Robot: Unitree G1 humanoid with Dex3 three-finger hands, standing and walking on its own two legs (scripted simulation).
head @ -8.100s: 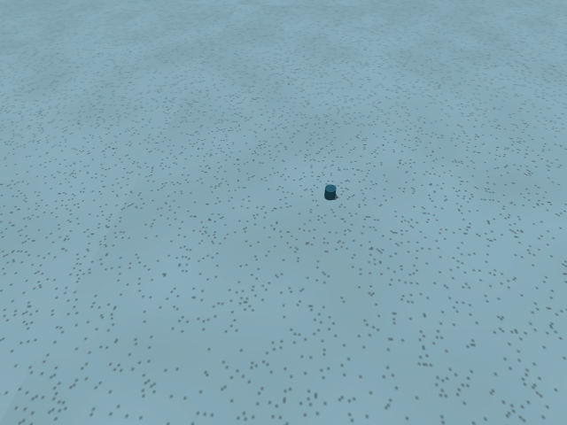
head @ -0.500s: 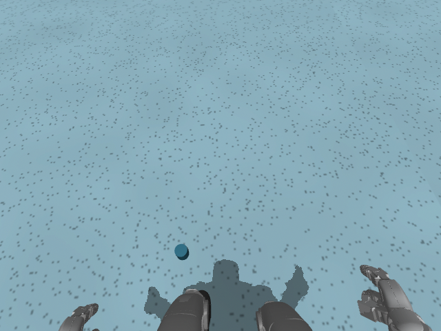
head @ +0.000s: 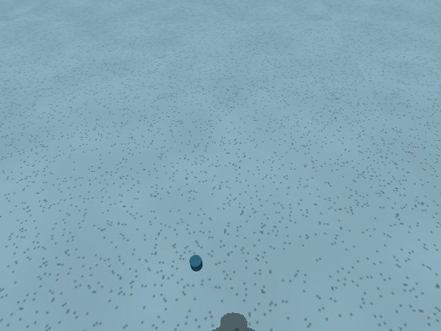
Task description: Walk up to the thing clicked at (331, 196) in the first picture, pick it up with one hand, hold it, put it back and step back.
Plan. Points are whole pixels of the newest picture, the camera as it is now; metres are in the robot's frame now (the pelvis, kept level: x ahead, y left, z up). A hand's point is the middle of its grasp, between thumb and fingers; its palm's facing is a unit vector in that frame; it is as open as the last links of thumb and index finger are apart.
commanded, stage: walk up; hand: left
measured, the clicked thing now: (196, 263) +0.53 +0.18 -0.74
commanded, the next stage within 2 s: none
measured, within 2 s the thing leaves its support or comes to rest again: neither
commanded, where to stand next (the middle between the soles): +0.14 -0.02 m, yaw -5 degrees
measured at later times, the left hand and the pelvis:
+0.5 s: hand out of the picture +0.09 +0.27 -0.13, palm faces -0.04 -0.87 -0.50, open 7.4 cm; pelvis +0.02 -0.01 -0.02, yaw -3 degrees
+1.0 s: hand out of the picture +0.15 +0.26 -0.15, palm faces -0.12 -0.94 -0.33, open 7.4 cm; pelvis +0.06 -0.01 +0.00, yaw -4 degrees
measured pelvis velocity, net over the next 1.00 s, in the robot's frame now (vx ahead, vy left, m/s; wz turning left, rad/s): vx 0.06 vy -0.01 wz -0.06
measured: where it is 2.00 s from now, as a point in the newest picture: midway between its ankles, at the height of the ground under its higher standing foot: outside the picture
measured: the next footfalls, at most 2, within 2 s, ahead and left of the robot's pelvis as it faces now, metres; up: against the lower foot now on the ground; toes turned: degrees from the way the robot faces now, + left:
right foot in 0.38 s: +0.18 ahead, -0.13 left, +0.00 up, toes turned -5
left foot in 0.70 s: +0.05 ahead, +0.15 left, +0.00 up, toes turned -2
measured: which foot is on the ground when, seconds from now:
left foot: down 0.00-0.40, up 0.42-0.68, down 0.70-1.00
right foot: down 0.00-0.02, up 0.04-0.36, down 0.38-0.74, up 0.76-1.00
